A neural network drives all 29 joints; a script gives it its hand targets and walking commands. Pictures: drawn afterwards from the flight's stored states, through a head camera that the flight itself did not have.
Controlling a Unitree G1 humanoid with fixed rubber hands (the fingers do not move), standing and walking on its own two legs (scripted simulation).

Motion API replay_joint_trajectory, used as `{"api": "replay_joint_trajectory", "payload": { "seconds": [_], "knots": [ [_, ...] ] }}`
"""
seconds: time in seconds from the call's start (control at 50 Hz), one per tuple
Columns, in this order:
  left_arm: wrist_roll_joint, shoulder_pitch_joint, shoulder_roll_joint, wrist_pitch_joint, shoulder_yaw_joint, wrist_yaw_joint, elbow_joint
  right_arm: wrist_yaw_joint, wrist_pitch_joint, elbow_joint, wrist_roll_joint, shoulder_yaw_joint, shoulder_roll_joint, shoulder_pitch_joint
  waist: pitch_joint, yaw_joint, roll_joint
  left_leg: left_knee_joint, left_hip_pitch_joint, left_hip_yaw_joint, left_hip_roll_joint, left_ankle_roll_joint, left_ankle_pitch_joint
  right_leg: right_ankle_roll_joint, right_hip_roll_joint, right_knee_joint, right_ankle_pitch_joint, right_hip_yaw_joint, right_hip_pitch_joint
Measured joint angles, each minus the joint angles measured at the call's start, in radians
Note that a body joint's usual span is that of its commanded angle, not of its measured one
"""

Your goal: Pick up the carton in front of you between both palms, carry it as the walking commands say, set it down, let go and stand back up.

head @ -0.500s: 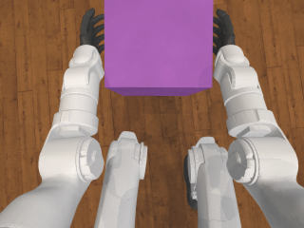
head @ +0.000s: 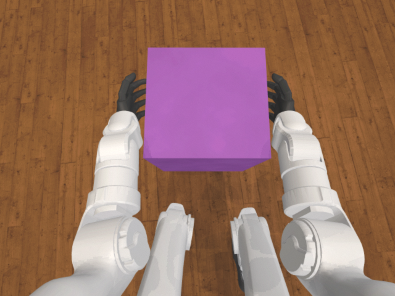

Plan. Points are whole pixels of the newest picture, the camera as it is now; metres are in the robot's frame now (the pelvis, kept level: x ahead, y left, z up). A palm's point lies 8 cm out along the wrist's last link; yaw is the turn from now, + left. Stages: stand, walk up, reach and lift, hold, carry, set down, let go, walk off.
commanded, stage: reach and lift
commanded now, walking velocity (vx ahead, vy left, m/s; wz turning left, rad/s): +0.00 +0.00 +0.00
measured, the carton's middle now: (204, 121) +0.48 +0.03 -0.12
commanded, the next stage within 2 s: none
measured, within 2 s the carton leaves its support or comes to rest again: neither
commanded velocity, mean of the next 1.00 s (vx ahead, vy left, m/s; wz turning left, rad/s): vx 0.00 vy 0.00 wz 0.00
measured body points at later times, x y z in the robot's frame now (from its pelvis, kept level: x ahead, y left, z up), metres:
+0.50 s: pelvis +0.05 +0.01 +0.14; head +0.17 +0.01 +0.57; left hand +0.44 +0.17 +0.10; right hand +0.44 -0.13 +0.09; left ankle +0.10 +0.14 -0.49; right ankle +0.09 -0.13 -0.49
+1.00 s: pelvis +0.09 +0.01 +0.24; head +0.07 +0.01 +0.69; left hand +0.39 +0.16 +0.25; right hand +0.39 -0.14 +0.25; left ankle +0.10 +0.14 -0.49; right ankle +0.09 -0.13 -0.49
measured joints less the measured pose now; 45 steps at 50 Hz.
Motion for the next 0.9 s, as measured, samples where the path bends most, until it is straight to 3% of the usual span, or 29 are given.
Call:
{"api": "replay_joint_trajectory", "payload": {
  "seconds": [0.1, 0.22, 0.5, 0.72, 0.9],
  "knots": [
    [-0.014, 0.098, -0.022, -0.007, -0.033, 0.001, -0.020, -0.005, 0.006, -0.045, 0.022, 0.017, 0.024, 0.108, -0.016, -0.013, -0.002, -0.093, 0.125, -0.010, 0.002, 0.006, 0.003, -0.008, -0.004, -0.097, 0.004, -0.001, 0.128],
    [-0.009, 0.171, -0.040, -0.028, -0.051, 0.008, -0.011, -0.007, -0.017, -0.033, 0.043, 0.024, 0.036, 0.183, -0.040, -0.007, -0.007, -0.190, 0.275, -0.012, 0.007, 0.014, 0.004, -0.012, -0.004, -0.196, 0.008, 0.008, 0.278],
    [-0.006, 0.364, -0.083, -0.047, -0.093, 0.003, -0.038, 0.013, -0.061, -0.055, 0.014, 0.041, 0.083, 0.392, -0.028, -0.009, 0.009, -0.480, 0.673, -0.021, 0.009, 0.036, 0.054, -0.019, -0.025, -0.491, 0.056, 0.030, 0.679],
    [-0.001, 0.560, -0.119, -0.023, -0.162, -0.001, -0.126, 0.017, -0.022, -0.160, 0.027, 0.100, 0.110, 0.594, 0.004, -0.014, 0.012, -0.761, 1.056, -0.036, 0.028, 0.048, 0.118, -0.027, -0.036, -0.787, 0.130, 0.042, 1.068],
    [0.017, 0.647, -0.140, 0.059, -0.185, 0.006, -0.181, 0.037, 0.066, -0.192, 0.014, 0.116, 0.113, 0.656, 0.064, -0.030, 0.006, -0.988, 1.400, -0.042, 0.039, 0.056, 0.186, -0.036, -0.053, -1.016, 0.199, 0.051, 1.412]
  ]
}}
